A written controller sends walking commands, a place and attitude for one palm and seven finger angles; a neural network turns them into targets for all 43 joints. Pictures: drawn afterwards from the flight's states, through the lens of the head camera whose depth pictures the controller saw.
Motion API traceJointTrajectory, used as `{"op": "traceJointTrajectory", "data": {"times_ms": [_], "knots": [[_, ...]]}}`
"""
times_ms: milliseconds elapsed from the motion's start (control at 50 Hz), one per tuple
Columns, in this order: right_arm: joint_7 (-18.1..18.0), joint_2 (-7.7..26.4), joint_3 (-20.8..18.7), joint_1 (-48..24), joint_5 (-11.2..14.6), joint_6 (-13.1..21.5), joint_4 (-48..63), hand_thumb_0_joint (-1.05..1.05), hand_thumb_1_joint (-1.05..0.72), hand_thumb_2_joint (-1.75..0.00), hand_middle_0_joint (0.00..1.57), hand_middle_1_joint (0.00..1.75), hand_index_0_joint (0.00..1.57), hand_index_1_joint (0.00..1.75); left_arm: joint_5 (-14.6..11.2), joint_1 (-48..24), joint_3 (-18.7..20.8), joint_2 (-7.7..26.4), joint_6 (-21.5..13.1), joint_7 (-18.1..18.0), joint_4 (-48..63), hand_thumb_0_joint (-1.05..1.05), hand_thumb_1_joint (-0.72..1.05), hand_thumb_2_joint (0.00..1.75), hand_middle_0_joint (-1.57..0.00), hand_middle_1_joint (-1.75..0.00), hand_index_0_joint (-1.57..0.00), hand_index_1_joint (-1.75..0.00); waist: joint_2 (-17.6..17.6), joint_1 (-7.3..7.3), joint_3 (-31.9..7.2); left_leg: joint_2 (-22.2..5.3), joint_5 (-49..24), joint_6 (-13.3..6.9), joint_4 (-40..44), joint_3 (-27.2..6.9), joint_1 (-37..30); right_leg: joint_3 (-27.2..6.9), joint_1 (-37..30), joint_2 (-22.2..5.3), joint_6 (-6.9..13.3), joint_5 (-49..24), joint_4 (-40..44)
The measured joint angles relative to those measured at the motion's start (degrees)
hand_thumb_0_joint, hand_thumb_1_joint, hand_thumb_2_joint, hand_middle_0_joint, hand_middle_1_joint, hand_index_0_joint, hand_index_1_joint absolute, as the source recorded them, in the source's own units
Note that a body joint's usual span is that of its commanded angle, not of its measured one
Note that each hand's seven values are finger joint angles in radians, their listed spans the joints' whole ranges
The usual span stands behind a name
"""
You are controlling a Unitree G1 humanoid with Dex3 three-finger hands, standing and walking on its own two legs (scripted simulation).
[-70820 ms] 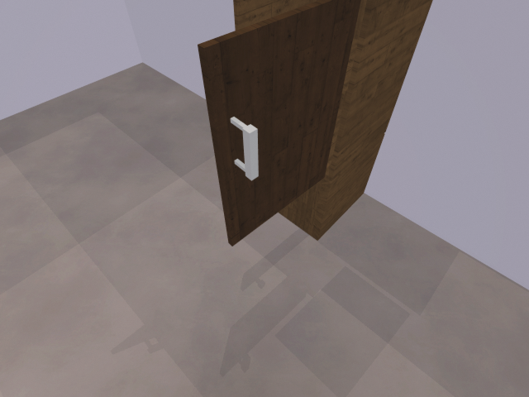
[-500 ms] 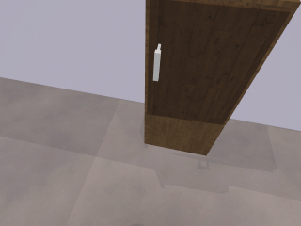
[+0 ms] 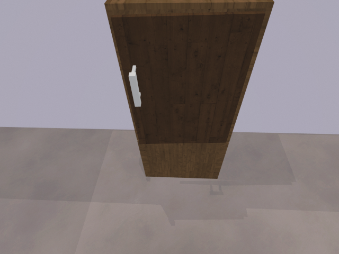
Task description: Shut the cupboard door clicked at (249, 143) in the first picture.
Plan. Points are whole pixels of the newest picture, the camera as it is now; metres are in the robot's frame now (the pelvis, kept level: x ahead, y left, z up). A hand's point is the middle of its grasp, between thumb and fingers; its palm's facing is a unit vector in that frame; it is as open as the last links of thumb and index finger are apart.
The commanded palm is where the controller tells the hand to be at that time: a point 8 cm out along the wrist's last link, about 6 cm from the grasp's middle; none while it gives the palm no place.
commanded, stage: take the last steps up to it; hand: left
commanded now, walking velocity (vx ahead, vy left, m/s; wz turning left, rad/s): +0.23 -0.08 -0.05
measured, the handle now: (136, 86) +0.63 +0.14 +0.04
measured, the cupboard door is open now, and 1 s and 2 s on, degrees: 3 3 3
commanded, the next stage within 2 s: come to a stop and stand still in 0.24 s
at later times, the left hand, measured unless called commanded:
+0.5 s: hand out of the picture +0.16 +0.15 -0.17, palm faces +0.01 -0.99 -0.17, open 7.4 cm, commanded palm none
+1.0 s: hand (117, 238) +0.20 +0.17 -0.17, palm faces +0.04 -0.97 -0.23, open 7.4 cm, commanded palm none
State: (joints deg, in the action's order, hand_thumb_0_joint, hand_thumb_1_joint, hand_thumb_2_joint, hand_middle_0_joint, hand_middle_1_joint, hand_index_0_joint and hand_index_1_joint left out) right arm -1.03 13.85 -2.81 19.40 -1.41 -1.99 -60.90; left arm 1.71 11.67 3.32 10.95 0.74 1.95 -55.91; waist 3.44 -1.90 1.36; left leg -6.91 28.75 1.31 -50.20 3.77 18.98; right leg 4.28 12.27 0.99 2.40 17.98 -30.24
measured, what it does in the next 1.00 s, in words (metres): walks ahead: left foot, then right foot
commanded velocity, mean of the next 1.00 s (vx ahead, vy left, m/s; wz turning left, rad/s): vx -0.04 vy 0.02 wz -0.01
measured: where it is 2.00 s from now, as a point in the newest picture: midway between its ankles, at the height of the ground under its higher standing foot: outside the picture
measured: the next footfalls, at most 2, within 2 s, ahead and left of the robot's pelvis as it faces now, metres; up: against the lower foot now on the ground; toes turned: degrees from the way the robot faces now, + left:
left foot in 0.30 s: +0.19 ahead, +0.09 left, +0.00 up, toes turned +6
right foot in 0.58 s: +0.20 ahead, -0.15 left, +0.00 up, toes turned -3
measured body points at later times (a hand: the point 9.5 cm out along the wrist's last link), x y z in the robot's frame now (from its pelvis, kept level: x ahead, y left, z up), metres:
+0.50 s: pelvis +0.13 -0.02 +0.01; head +0.17 -0.01 +0.46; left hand +0.16 +0.21 -0.16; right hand +0.17 -0.25 -0.14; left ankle +0.15 +0.09 -0.73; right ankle +0.13 -0.15 -0.70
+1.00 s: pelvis +0.13 -0.03 +0.00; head +0.15 -0.02 +0.44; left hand +0.20 +0.22 -0.16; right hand +0.21 -0.28 -0.14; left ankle +0.10 +0.08 -0.73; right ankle +0.18 -0.18 -0.73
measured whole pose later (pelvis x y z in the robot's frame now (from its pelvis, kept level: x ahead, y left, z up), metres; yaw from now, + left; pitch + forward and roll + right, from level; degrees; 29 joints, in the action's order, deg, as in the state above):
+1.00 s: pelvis +0.13 -0.03 +0.00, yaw +0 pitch -1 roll +1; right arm -1.0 12.3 -2.5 11.4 -0.8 -1.6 -53.8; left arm 1.0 10.7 1.3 11.5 2.4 -2.7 -56.2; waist -1.8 0.6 2.9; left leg 0.2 20.0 -0.5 -33.2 3.9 11.6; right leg 0.5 20.4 -4.6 -0.2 16.0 -35.7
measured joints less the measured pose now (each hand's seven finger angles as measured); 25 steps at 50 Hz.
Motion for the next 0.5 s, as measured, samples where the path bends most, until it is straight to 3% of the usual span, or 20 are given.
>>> {"op": "traceJointTrajectory", "data": {"times_ms": [40,100,200,280,300,340,400,440,500], "knots": [[0.2,0.4,-0.2,-0.6,-0.2,-0.1,-0.4,0.0,-0.91,-0.9,0.2,0.3,0.2,0.3,-0.1,1.4,-0.2,-0.7,-0.6,-0.7,-0.3,0.0,0.91,0.9,-0.2,-0.3,-0.2,-0.3,-0.5,0.47,-0.2,1.1,-1.5,-0.1,-7.0,0.0,3.9,-0.1,-2.2,0.2,0.5,-0.3,2.7],[0.7,0.2,-0.4,-2.4,-0.4,0.5,0.7,0.01,-0.91,-0.9,0.2,0.3,0.2,0.3,-0.1,3.5,-0.6,-1.3,-1.2,-1.4,-1.7,0.0,0.91,0.9,-0.2,-0.3,-0.2,-0.3,-1.8,0.39,-0.1,1.7,-5.9,0.3,-8.6,0.7,8.0,-0.5,-5.0,0.5,0.7,-1.5,6.9],[1.1,-1.4,0.1,-5.6,-0.2,1.8,2.9,0.0,-0.91,-0.9,0.2,0.3,0.2,0.3,-0.1,5.7,-1.4,-2.1,-1.9,-1.6,-4.7,0.0,0.91,0.9,-0.2,-0.3,-0.2,-0.3,-3.1,0.51,0.9,1.8,-10.2,0.6,1.7,1.3,8.9,-0.3,-8.4,1.8,0.9,-1.0,10.3],[0.9,-3.0,1.1,-7.2,-0.2,3.2,3.3,0.0,-0.91,-0.9,0.2,0.3,0.2,0.3,-0.4,7.2,-1.4,-2.3,-1.9,-1.7,-6.6,0.0,0.91,0.9,-0.2,-0.3,-0.2,-0.3,-4.2,1.57,1.5,3.1,-14.5,-0.3,14.3,2.0,3.9,-0.4,-10.1,2.4,0.4,3.3,7.1],[0.7,-3.3,1.4,-7.4,-0.3,3.9,3.4,0.0,-0.91,-0.9,0.2,0.3,0.2,0.3,-0.6,7.7,-1.4,-2.3,-1.8,-1.7,-6.9,0.0,0.91,0.9,-0.2,-0.3,-0.2,-0.3,-4.5,1.74,1.4,3.4,-17.1,-1.2,16.6,2.0,2.4,-0.6,-9.2,2.3,0.4,5.4,3.5],[0.3,-4.5,1.9,-8.0,-0.6,4.7,3.6,0.0,-0.91,-0.9,0.2,0.3,0.2,0.3,-0.9,7.6,-1.3,-1.8,-1.0,-1.8,-7.6,0.0,0.91,0.9,-0.2,-0.3,-0.2,-0.3,-6.4,2.05,1.8,4.2,-15.0,-3.0,14.5,3.3,1.7,-1.6,-4.1,1.1,0.6,9.6,-10.3],[-0.5,-5.8,2.7,-7.4,-0.4,4.7,4.1,0.0,-0.91,-0.9,0.2,0.3,0.2,0.3,-0.5,6.2,-1.3,-1.4,0.1,-1.8,-7.6,0.0,0.91,0.9,-0.2,-0.3,-0.2,-0.3,-6.8,1.84,2.0,4.5,-13.1,-3.5,16.6,4.1,-1.5,-2.2,4.0,-0.1,0.0,10.9,-25.5],[-1.8,-5.7,2.5,-7.0,-0.1,4.4,3.6,0.0,-0.93,-0.9,0.2,0.3,0.2,0.3,-0.6,4.1,-1.2,-1.4,0.6,-1.9,-6.6,0.0,0.91,0.9,-0.2,-0.3,-0.2,-0.3,-6.0,1.78,2.7,4.7,-14.4,-2.9,19.7,3.6,-3.6,-2.4,6.8,-1.4,-1.3,9.2,-24.3],[-1.9,-4.7,2.6,-7.3,0.1,3.0,2.1,-0.01,-0.94,-0.9,0.2,0.3,0.2,0.3,-0.7,1.2,-1.1,-1.2,0.8,-2.5,-4.4,0.01,0.92,0.9,-0.2,-0.3,-0.19,-0.3,-4.6,2.05,3.9,4.3,-15.2,-2.5,22.2,2.7,-5.6,-2.8,7.8,-2.8,-2.5,5.5,-14.6]]}}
